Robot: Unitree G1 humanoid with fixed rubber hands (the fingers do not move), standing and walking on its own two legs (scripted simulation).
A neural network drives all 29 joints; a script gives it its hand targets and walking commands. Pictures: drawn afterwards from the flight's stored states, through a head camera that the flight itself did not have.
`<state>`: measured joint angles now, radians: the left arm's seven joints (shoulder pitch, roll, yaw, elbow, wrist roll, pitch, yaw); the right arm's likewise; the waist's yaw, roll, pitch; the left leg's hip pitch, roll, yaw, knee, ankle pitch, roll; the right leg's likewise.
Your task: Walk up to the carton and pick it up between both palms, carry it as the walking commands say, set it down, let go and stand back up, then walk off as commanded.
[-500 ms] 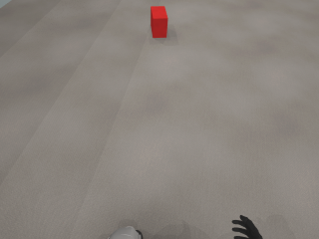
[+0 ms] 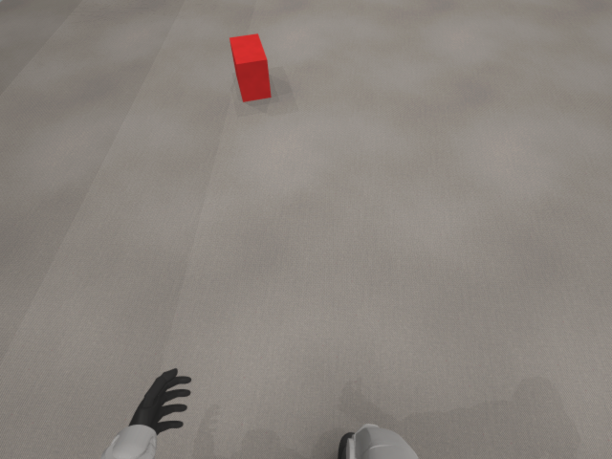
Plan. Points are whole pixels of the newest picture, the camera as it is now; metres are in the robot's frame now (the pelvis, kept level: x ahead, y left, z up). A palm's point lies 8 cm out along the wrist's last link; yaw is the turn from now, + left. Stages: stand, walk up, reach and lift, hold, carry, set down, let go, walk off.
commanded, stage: walk up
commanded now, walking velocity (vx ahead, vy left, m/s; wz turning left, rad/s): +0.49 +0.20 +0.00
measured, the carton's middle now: (250, 67) +1.97 +0.19 -0.65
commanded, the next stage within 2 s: none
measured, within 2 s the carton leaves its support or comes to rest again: neither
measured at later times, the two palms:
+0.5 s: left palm out of the picture +0.14 +0.31 -0.13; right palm (380, 266) +0.41 -0.15 -0.11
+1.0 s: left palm (171, 169) +0.67 +0.26 -0.10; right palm (400, 291) +0.37 -0.18 -0.13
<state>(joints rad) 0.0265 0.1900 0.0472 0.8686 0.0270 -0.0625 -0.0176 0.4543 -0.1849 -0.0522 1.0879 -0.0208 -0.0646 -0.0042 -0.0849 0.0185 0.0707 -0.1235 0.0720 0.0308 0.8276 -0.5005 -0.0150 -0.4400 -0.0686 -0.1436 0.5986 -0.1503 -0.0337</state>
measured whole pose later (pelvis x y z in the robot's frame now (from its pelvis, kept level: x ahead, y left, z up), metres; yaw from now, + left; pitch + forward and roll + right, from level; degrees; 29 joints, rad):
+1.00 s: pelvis +0.49 +0.04 +0.00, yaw +0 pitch +1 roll +1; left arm 0.01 0.19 0.06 0.87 0.03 -0.06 -0.04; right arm 0.49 -0.18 -0.05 1.10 -0.02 -0.07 0.00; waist -0.09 0.00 0.06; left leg 0.00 0.10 0.13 0.51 -0.46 -0.05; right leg -0.45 -0.08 -0.14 0.54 -0.10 -0.03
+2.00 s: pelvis +0.96 +0.09 +0.01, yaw +0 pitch +1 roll +0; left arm 0.03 0.19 0.05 0.87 0.03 -0.02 -0.05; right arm 0.50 -0.18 -0.05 1.09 -0.02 -0.08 0.00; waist -0.10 -0.01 0.06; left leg 0.06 0.08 0.13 0.29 -0.35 -0.05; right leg -0.50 -0.09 -0.11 0.57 -0.12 0.02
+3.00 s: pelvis +1.39 +0.13 +0.02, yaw +0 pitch +0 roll +0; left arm 0.10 0.20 0.05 0.92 0.02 0.00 -0.03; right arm 0.43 -0.18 -0.05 1.09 -0.03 -0.06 0.00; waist -0.07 -0.02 0.07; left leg -0.06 0.09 0.14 0.36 -0.28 -0.05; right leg -0.46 -0.09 -0.10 0.64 -0.17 0.03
